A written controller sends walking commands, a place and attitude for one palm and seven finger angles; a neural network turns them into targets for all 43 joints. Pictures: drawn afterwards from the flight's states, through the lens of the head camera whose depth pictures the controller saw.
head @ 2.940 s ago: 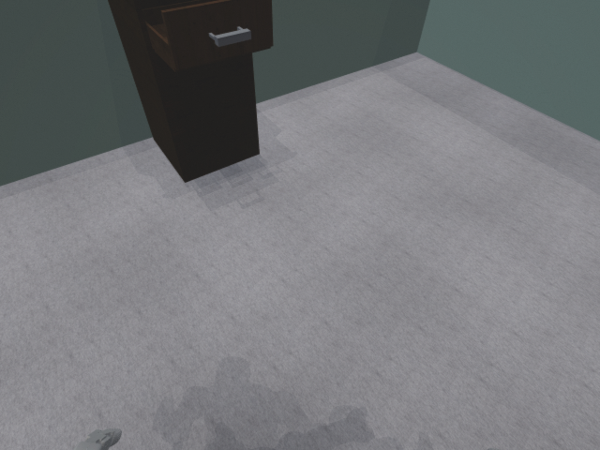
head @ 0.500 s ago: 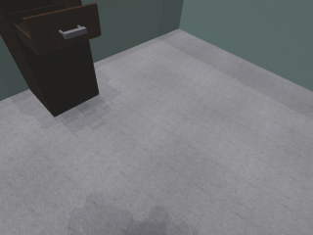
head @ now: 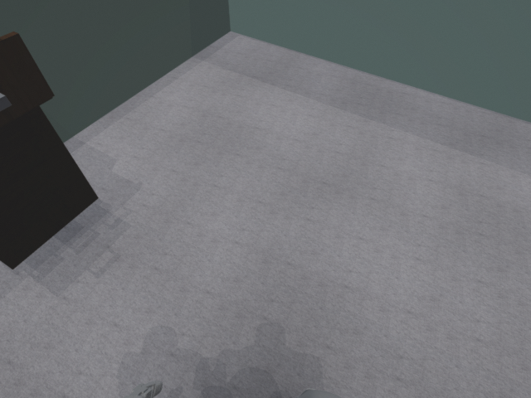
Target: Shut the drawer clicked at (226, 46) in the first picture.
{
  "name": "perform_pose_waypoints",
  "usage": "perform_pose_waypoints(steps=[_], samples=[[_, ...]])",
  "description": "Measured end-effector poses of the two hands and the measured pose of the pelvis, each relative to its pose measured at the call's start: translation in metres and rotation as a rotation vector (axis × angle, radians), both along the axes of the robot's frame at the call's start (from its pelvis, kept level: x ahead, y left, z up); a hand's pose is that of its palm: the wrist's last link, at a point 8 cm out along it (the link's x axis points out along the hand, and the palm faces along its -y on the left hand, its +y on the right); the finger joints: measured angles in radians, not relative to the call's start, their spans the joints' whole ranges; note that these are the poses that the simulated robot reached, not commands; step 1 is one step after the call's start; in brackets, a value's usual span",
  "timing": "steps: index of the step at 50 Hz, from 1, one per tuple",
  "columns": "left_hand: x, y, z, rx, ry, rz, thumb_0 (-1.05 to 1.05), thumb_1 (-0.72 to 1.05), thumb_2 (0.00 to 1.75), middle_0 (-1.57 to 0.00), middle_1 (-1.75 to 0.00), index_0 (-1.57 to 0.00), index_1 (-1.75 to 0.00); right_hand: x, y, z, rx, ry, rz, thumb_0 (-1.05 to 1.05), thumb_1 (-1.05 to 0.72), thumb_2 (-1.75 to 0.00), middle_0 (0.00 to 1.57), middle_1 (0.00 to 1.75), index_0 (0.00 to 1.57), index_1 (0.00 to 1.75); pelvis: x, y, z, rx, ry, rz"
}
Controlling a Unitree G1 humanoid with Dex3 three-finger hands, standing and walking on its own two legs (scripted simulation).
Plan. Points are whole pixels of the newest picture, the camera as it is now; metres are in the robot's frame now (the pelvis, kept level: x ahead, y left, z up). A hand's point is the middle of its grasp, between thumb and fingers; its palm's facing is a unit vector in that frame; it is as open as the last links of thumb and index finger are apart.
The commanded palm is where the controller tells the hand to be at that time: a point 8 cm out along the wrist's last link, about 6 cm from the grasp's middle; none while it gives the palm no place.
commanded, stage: walk to a spot facing it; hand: left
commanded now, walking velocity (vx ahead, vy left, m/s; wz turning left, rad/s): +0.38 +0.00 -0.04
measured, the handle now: out of the picture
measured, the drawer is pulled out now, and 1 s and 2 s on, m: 0.22 0.22 0.22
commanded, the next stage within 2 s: turn to face it in 0.98 s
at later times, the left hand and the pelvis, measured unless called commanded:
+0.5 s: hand (140, 384) +0.17 +0.22 -0.17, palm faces +0.03 -0.99 -0.12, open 7.4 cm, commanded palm none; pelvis +0.22 +0.06 +0.01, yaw -3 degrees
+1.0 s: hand (208, 199) +0.57 +0.15 -0.15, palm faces -0.17 -0.96 -0.22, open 7.3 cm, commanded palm none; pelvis +0.43 -0.01 +0.00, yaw -10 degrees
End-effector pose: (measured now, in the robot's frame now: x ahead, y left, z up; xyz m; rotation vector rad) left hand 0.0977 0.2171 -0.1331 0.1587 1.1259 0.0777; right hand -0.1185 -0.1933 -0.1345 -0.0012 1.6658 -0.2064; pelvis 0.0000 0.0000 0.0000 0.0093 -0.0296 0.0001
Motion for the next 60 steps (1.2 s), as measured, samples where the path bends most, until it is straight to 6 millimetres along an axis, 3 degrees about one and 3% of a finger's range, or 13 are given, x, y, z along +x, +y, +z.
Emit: perform_pose_waypoints(steps=[7,12,19,21,24,27,35,41,46,48,51,57,60], samples=[[0.005,0.025,0.018,0.077,0.105,0.052,-0.03,0.95,0.89,-0.2,-0.3,-0.2,-0.3,0.171,-0.023,0.005,-0.052,-0.311,0.066,0.01,-0.91,-0.9,0.2,0.3,0.19,0.3,0.059,0.0,0.017,-0.017,0.02,-0.014],[0.005,0.03,0.013,0.048,0.203,0.089,-0.01,0.93,0.89,-0.2,-0.29,-0.2,-0.3,0.265,-0.034,0.016,-0.1,-0.422,0.125,0.02,-0.94,-0.9,0.2,0.3,0.19,0.3,0.104,0.011,0.019,-0.03,0.03,-0.013],[0.012,0.037,-0.012,-0.036,0.343,0.163,0.0,0.91,0.89,-0.2,-0.29,-0.2,-0.3,0.388,-0.006,0.021,-0.125,-0.516,0.239,0.01,-0.92,-0.9,0.2,0.3,0.19,0.3,0.176,0.04,0.005,-0.045,0.022,-0.006],[0.021,0.042,-0.018,-0.053,0.39,0.16,0.0,0.91,0.89,-0.2,-0.29,-0.2,-0.3,0.413,0.005,0.02,-0.135,-0.556,0.242,0.01,-0.92,-0.9,0.2,0.3,0.19,0.3,0.193,0.049,0.0,-0.033,0.011,-0.021],[0.054,0.053,-0.015,-0.052,0.404,0.122,0.0,0.91,0.89,-0.2,-0.29,-0.2,-0.3,0.425,0.02,0.024,-0.133,-0.573,0.196,0.0,-0.91,-0.9,0.2,0.3,0.19,0.3,0.217,0.058,0.005,-0.026,-0.003,-0.049],[0.105,0.064,-0.007,-0.038,0.35,0.084,0.01,0.91,0.89,-0.2,-0.29,-0.2,-0.3,0.42,0.026,0.028,-0.148,-0.537,0.117,-0.01,-0.93,-0.9,0.2,0.3,0.2,0.3,0.239,0.063,0.014,-0.023,-0.006,-0.065],[0.259,0.07,0.011,0.002,0.148,0.005,0.01,0.92,0.89,-0.19,-0.29,-0.2,-0.3,0.384,0.023,0.025,-0.137,-0.302,0.02,-0.01,-0.94,-0.9,0.2,0.3,0.2,0.3,0.301,0.06,0.024,-0.009,0.003,-0.102],[0.368,0.043,0.016,0.038,0.08,-0.109,0.0,0.92,0.89,-0.19,-0.29,-0.2,-0.3,0.366,0.029,0.012,-0.069,-0.142,-0.096,0.0,-0.92,-0.9,0.2,0.3,0.2,0.3,0.355,0.038,0.017,0.005,0.008,-0.148],[0.448,0.003,0.006,0.063,0.006,-0.183,0.0,0.91,0.89,-0.19,-0.29,-0.2,-0.3,0.374,0.023,-0.008,-0.002,-0.026,-0.167,0.0,-0.91,-0.9,0.2,0.3,0.2,0.3,0.406,0.004,-0.003,0.01,0.009,-0.177],[0.464,-0.009,0.006,0.059,-0.015,-0.173,0.0,0.91,0.89,-0.19,-0.29,-0.2,-0.3,0.393,0.013,-0.011,0.009,-0.02,-0.17,0.01,-0.91,-0.9,0.2,0.3,0.2,0.3,0.42,-0.006,-0.005,0.007,-0.002,-0.175],[0.468,-0.022,0.01,0.047,0.007,-0.146,0.0,0.91,0.89,-0.2,-0.29,-0.2,-0.3,0.443,-0.009,-0.01,-0.011,-0.089,-0.15,0.01,-0.91,-0.9,0.2,0.3,0.2,0.3,0.44,-0.015,0.004,0.001,-0.012,-0.175],[0.468,-0.016,0.019,0.076,0.085,-0.097,-0.01,0.95,0.89,-0.2,-0.3,-0.2,-0.3,0.564,-0.047,0.003,-0.073,-0.309,-0.085,0.01,-0.91,-0.9,0.2,0.3,0.19,0.3,0.48,-0.024,0.018,-0.015,0.003,-0.153],[0.466,-0.017,0.015,0.054,0.129,-0.067,-0.01,0.94,0.89,-0.2,-0.29,-0.2,-0.3,0.61,-0.06,0.01,-0.107,-0.355,-0.038,0.01,-0.93,-0.9,0.2,0.3,0.19,0.3,0.5,-0.022,0.019,-0.026,0.007,-0.123]])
